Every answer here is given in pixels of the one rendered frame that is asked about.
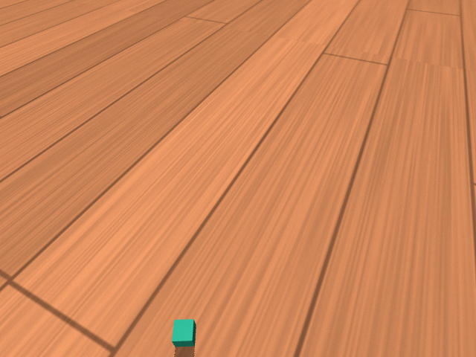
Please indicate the cube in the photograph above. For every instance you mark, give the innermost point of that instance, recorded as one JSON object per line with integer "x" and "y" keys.
{"x": 184, "y": 333}

